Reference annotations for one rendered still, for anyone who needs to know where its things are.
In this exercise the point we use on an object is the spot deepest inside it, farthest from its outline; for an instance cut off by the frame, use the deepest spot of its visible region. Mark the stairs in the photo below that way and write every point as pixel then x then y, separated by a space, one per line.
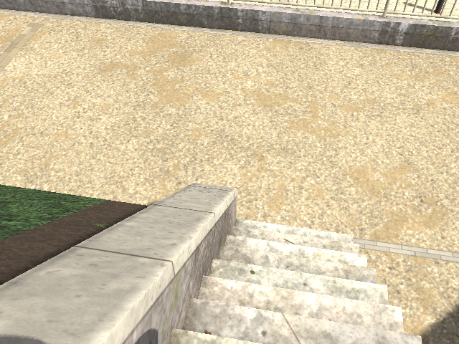
pixel 278 284

